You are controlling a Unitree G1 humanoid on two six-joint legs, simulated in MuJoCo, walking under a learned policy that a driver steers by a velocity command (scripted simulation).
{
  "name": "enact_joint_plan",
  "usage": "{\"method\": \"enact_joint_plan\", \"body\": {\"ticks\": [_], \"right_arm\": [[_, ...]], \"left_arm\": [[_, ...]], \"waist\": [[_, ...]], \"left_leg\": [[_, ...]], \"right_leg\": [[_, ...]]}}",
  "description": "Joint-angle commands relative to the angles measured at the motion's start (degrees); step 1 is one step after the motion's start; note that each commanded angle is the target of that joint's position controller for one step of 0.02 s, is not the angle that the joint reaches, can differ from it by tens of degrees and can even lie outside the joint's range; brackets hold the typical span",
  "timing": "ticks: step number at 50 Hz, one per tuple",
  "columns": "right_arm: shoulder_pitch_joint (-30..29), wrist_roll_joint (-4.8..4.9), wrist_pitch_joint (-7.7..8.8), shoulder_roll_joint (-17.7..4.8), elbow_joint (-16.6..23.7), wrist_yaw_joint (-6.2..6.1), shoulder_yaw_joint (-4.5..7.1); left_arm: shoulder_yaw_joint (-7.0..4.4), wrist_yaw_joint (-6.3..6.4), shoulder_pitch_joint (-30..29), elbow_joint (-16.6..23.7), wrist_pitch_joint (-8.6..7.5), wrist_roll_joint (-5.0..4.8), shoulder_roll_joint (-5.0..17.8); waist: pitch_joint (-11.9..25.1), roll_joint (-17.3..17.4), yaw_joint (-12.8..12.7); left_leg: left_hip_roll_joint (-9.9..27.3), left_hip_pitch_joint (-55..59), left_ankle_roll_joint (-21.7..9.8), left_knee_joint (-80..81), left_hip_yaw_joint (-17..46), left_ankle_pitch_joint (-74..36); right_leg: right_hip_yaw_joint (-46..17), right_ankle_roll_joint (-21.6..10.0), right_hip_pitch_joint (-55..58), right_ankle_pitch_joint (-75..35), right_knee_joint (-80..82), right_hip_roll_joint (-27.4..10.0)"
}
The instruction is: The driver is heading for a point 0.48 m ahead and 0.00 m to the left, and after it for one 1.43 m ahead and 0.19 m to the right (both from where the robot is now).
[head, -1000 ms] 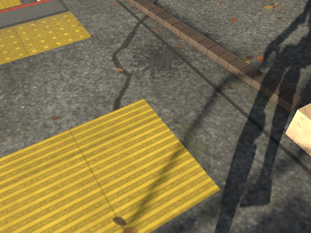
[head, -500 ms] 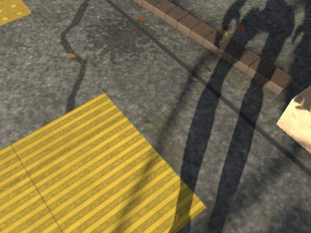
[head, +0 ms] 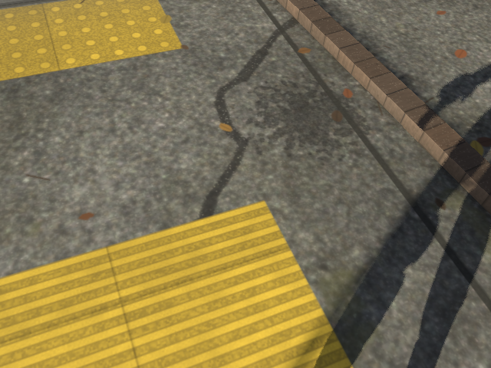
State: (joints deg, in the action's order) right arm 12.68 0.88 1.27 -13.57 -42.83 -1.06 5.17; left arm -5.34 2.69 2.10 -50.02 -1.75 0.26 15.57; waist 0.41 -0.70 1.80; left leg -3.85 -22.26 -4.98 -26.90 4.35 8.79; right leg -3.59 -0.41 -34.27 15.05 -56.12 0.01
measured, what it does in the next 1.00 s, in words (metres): walks ahead: right foot, then left foot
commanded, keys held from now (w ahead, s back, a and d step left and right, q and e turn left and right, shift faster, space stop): w+q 0.26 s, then w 0.32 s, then w+e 0.42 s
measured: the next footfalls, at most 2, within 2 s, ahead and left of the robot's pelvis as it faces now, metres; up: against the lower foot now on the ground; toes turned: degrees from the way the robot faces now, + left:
right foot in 0.38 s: +0.26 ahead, -0.14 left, +0.00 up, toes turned +17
left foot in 0.82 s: +0.49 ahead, +0.17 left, +0.00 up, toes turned +10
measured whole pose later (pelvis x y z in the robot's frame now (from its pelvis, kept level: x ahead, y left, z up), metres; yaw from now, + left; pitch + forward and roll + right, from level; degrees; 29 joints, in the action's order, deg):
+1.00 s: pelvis +0.44 +0.05 +0.00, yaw +6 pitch +2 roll +2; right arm 10.0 -0.2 5.5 -12.9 -42.9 0.6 3.7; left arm -4.3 0.4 16.2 -49.5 -2.4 -1.9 16.3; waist -1.7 -2.0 -0.7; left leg -0.3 -14.7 -1.1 -22.8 -4.5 9.9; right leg -2.1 -1.4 -31.6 21.1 -65.5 -4.1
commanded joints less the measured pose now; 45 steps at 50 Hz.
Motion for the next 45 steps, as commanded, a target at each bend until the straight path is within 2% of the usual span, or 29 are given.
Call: {"method": "enact_joint_plan", "body": {"ticks": [1, 4, 7, 13, 16, 17, 18, 19, 20, 21, 22, 23, 24, 25, 26, 29, 31, 32, 34, 36, 38, 39, 40, 41, 42, 43, 44, 45], "right_arm": [[0.18, 0.27, 1.56, -9.75, 3.69, -0.8, 2.61], [2.4, 0.38, 1.66, -10.49, 2.68, -1.3, 2.88], [4.42, 0.77, 1.66, -10.32, 1.62, -1.42, 2.84], [7.11, 0.88, 1.67, -10.06, -0.03, -1.12, 2.83], [7.44, 0.63, 1.37, -8.53, -0.39, -0.89, 2.11], [7.29, 0.76, 1.23, -7.75, -0.38, -0.88, 1.73], [6.52, 0.6, 1.28, -6.52, 0.08, -0.87, 1.26], [4.38, 0.08, 1.74, -4.8, 1.16, -0.69, 0.62], [6.96, 0.34, 2.55, -2.35, 1.9, -0.4, -0.12], [8.07, 1.02, 3.28, -4.91, 2.65, -0.65, 0.01], [6.52, 1.11, 3.74, -9.26, 2.13, -0.49, 0.97], [4.02, 0.67, 3.64, -9.17, 1.96, -0.27, 1.03], [2.28, 0.06, 3.72, -8.2, 2.47, -0.15, 0.85], [0.94, -0.5, 3.78, -7.77, 3.11, -0.06, 0.9], [0.32, -0.52, 3.75, -6.94, 3.57, 0.13, 0.73], [-4.34, -0.77, 3.89, -3.67, 5.97, 0.51, -0.43], [-9.28, -1.02, 4.25, -1.77, 7.92, 0.92, -1.28], [-11.12, -0.83, 4.43, -1.27, 8.57, 1.2, -1.54], [-14.08, -0.21, 4.73, -1.59, 9.43, 1.86, -1.59], [-16.44, 0.21, 5.04, -2.82, 10.34, 2.52, -1.27], [-16.08, 0.36, 5.38, -4.5, 10.71, 2.84, -0.66], [-13.29, 0.27, 5.55, -5.81, 10.07, 2.74, -0.06], [-7.27, -0.12, 5.67, -7.78, 8.39, 2.34, 0.96], [2.57, -0.87, 5.82, -10.93, 6.71, 1.7, 2.04], [10.55, -2.02, 5.24, -15.93, 5.46, 1.23, 3.19], [12.58, -1.1, 4.67, -12.64, 4.24, 1.47, 2.37], [9.22, -0.91, 4.24, -9.19, 4.32, 1.19, 1.29], [4.97, -0.6, 4.1, -7.54, 4.55, 1.01, 0.6]], "left_arm": [[-1.18, -0.34, -2.81, 3.68, -1.37, 0.13, 3.48], [-1.05, -0.76, -5.58, 4.5, -2.1, 0.07, 3.24], [-0.92, -1.11, -7.64, 5.05, -2.8, -0.1, 3.36], [-0.2, -2.1, -11.53, 7.48, -5.0, -1.08, 3.29], [-0.14, -2.66, -7.94, 7.02, -6.17, -1.24, 3.9], [-0.32, -2.68, -5.12, 6.24, -6.38, -1.08, 4.18], [-0.8, -2.62, -0.73, 4.94, -6.39, -0.95, 5.24], [-1.59, -2.47, 7.03, 3.32, -6.26, -0.38, 7.26], [-2.78, -2.32, 13.85, 2.12, -5.55, 0.44, 11.69], [-3.22, -2.81, 17.55, 0.26, -5.04, -0.44, 11.87], [-2.13, -3.02, 15.55, 1.13, -5.06, -1.41, 7.78], [-1.37, -3.14, 13.6, 1.82, -4.79, -1.27, 5.32], [-0.88, -3.21, 11.85, 2.15, -4.53, -0.95, 4.61], [-0.37, -3.22, 10.58, 2.26, -4.43, -0.76, 4.02], [0.03, -3.29, 10.04, 2.19, -4.32, -0.56, 3.63], [-0.13, -3.02, 12.56, 0.45, -3.95, -1.23, 5.22], [-0.13, -2.74, 14.89, -0.64, -3.58, -1.67, 6.18], [-0.13, -2.71, 15.99, -0.95, -3.38, -1.82, 6.6], [-0.21, -2.68, 18.43, -1.52, -2.98, -2.14, 7.61], [-0.13, -2.67, 20.4, -1.94, -2.68, -2.42, 7.78], [-0.21, -2.39, 21.03, -2.19, -2.36, -2.55, 7.92], [-0.26, -2.29, 20.64, -2.1, -2.29, -2.49, 8.33], [-0.21, -2.32, 20.25, -1.81, -2.32, -2.23, 8.33], [0.21, -2.49, 18.37, -0.24, -2.61, -1.34, 7.55], [2.1, -2.58, 23.72, 0.93, -3.42, -1.57, 1.57], [2.33, -2.87, 25.63, 0.52, -3.93, -2.14, 2.4], [0.71, -2.69, 21.97, 1.33, -3.69, -3.52, 6.91], [0.62, -2.4, 17.85, 2.57, -3.25, -3.43, 7.04]], "waist": [[5.91, 6.17, -0.7], [4.95, 7.68, 0.32], [3.7, 8.33, 1.34], [1.67, 8.26, 2.98], [2.78, 9.65, 1.53], [3.27, 9.47, -0.09], [4.74, 8.73, -2.15], [8.55, 6.0, -5.81], [11.95, -6.77, -5.92], [10.73, -15.32, -6.29], [4.19, -9.75, -6.23], [1.14, -6.22, -5.98], [-0.53, -3.96, -5.09], [-1.32, -3.48, -4.03], [-1.38, -3.63, -3.25], [-1.12, -4.94, -3.82], [-1.42, -4.38, -4.88], [-1.74, -4.31, -5.32], [-1.95, -4.41, -6.18], [-2.14, -4.74, -6.42], [-1.6, -5.35, -4.9], [-0.1, -5.44, -2.78], [3.37, -5.25, 0.5], [10.03, -3.95, 5.42], [21.35, 8.07, 6.33], [27.81, 15.44, 5.97], [18.31, 11.39, 5.41], [10.86, 8.83, 4.05]], "left_leg": [[12.71, 12.39, -4.96, 12.86, 19.86, 7.87], [12.7, 12.82, -4.76, 13.72, 20.77, 8.89], [12.46, 13.42, -5.34, 14.24, 21.87, 9.98], [11.49, 13.95, -7.33, 12.22, 23.96, 9.35], [11.06, 13.5, -6.98, 9.27, 24.45, 3.86], [9.91, 12.5, -6.2, 7.09, 23.95, 1.36], [8.49, 9.15, -4.97, 3.35, 22.76, -0.77], [5.88, 2.71, -2.89, -5.8, 18.98, -2.5], [-1.64, -11.69, 1.09, -21.13, 9.86, 7.78], [-1.76, -23.74, 1.9, -32.56, 7.26, 23.13], [1.71, -28.5, 1.99, -38.18, 7.67, 21.24], [3.82, -28.66, 2.13, -40.15, 6.27, 16.54], [5.28, -27.93, 2.23, -38.88, 4.85, 12.69], [6.96, -26.15, 2.49, -36.62, 3.98, 9.96], [7.83, -23.66, 2.91, -34.59, 2.74, 8.6], [8.43, -21.82, 4.68, -26.48, -1.71, 3.5], [7.51, -17.98, 5.09, -17.87, -3.6, -2.32], [6.54, -15.33, 5.17, -13.57, -4.22, -4.94], [4.6, -10.48, 5.49, -7.65, -4.76, -8.87], [3.76, -7.94, 5.07, -4.24, -4.07, -9.52], [3.53, -3.69, 3.87, -1.12, -3.04, -7.71], [2.91, 1.72, 2.68, 0.61, -3.54, -7.08], [2.59, 11.55, 1.02, 1.24, -3.98, -7.1], [8.75, 27.24, -2.12, -1.88, 0.89, -10.34], [24.65, 50.06, -10.12, -2.38, 20.53, -8.84], [30.2, 50.74, -12.81, 3.22, 34.22, -2.61], [27.69, 43.27, -10.58, 5.5, 28.36, 2.74], [25.29, 34.48, -8.78, 7.67, 21.17, 2.37]], "right_leg": [[-2.15, 0.61, -5.87, -6.92, 8.72, -0.52], [-3.07, 1.39, -4.91, -11.18, 15.94, 0.02], [-3.56, 1.78, -3.75, -12.8, 20.4, 0.33], [-2.93, 1.28, 2.07, -9.07, 27.62, 1.74], [-0.69, -0.01, 11.22, -7.8, 32.46, 1.95], [0.39, -0.75, 16.08, -8.39, 34.97, 1.88], [-0.22, -2.03, 23.72, -8.61, 35.25, -0.01], [-4.56, -4.9, 35.25, -7.87, 33.88, -5.08], [-19.05, -11.55, 49.54, -4.25, 35.65, -14.31], [-34.52, -17.66, 51.98, 4.43, 40.01, -22.41], [-32.3, -17.42, 47.84, 7.66, 40.87, -21.96], [-26.57, -15.44, 44.2, 6.67, 41.68, -18.74], [-22.84, -14.16, 40.23, 3.51, 43.11, -16.8], [-19.89, -13.35, 36.81, -2.5, 44.07, -15.76], [-16.78, -12.54, 33.98, -8.13, 44.86, -14.36], [-9.42, -12.07, 31.63, -22.88, 45.48, -11.79], [-6.89, -11.3, 28.93, -26.62, 45.26, -9.64], [-6.06, -10.91, 27.53, -26.5, 45.13, -8.79], [-6.18, -10.67, 26.31, -24.95, 44.46, -8.67], [-8.11, -10.39, 27.68, -23.72, 43.05, -10.14], [-10.18, -9.25, 29.58, -24.59, 40.25, -11.5], [-9.77, -8.38, 29.56, -29.58, 36.98, -11.04], [-8.34, -7.05, 27.54, -35.17, 30.44, -8.88], [-6.77, -5.11, 19.04, -29.72, 17.97, -6.04], [-1.18, -1.24, -0.82, -8.9, -4.31, 0.72], [-4.77, -1.13, -6.21, 18.91, -14.14, 0.95], [-4.79, -1.17, -10.54, 16.06, -18.38, -1.94], [-2.54, -1.24, -11.06, 11.69, -17.57, -4.26]]}}
Keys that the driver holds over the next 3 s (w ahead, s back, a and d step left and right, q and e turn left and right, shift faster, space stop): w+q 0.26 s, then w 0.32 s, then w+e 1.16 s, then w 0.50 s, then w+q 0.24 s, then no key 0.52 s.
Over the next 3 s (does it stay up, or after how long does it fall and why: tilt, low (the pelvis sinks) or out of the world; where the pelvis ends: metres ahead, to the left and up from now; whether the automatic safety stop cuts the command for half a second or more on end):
stays up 1.35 -0.27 -0.01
